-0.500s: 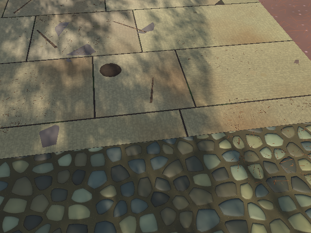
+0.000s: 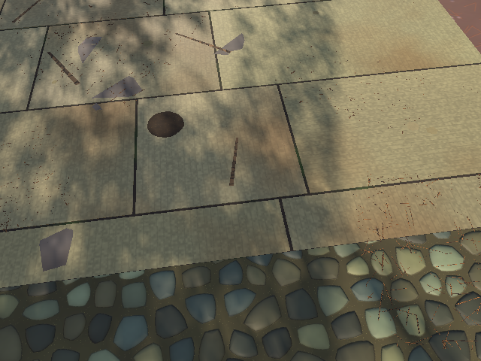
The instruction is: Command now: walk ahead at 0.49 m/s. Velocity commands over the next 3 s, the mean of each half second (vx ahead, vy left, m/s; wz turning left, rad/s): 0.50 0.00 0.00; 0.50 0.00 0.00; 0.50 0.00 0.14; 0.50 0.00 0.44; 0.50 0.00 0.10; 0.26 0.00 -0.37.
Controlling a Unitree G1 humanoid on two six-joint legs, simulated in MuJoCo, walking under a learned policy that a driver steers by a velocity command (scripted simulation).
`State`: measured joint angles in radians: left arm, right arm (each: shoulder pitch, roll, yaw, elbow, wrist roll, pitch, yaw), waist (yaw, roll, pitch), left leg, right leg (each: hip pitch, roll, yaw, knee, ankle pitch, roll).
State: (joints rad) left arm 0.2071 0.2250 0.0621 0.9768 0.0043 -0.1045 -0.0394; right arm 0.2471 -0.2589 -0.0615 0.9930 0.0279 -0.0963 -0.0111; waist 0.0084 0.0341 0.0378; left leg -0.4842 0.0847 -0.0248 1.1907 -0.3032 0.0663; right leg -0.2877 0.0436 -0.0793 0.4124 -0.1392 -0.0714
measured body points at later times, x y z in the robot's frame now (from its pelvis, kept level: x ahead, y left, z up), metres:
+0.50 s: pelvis +0.28 +0.06 -0.01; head +0.32 +0.07 +0.43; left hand +0.26 +0.32 -0.16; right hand +0.45 -0.19 -0.12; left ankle +0.38 +0.15 -0.74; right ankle +0.11 -0.08 -0.66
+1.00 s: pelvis +0.57 +0.02 -0.02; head +0.60 +0.01 +0.43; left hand +0.78 +0.26 -0.12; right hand +0.52 -0.25 -0.16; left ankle +0.39 +0.15 -0.73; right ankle +0.70 -0.08 -0.74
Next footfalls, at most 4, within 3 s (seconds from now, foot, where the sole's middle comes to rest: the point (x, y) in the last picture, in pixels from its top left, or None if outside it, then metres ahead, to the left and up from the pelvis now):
0.42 left None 0.42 0.15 -0.78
0.98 right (288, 274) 0.74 -0.08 -0.78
1.54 left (210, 197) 1.04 0.17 -0.78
2.04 right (245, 129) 1.37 0.05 -0.78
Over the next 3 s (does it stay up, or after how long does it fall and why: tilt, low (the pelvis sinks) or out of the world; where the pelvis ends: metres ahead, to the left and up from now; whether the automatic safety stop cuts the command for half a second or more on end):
stays up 1.57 0.27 0.00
